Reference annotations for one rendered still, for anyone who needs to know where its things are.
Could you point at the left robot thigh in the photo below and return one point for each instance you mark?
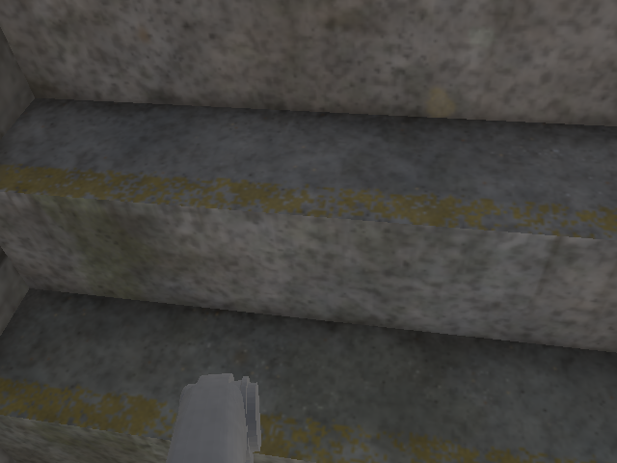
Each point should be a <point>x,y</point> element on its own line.
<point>218,422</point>

